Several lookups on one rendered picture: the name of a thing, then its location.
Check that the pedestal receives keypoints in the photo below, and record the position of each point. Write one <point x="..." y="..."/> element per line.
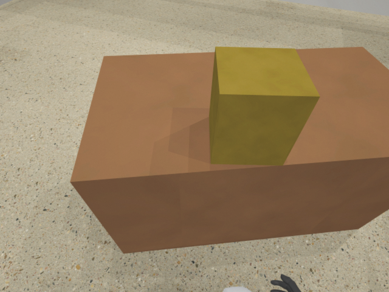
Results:
<point x="143" y="166"/>

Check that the carton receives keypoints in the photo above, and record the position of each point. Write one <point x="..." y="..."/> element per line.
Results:
<point x="261" y="99"/>

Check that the right robot hand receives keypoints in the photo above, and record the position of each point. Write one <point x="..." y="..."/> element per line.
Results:
<point x="286" y="283"/>

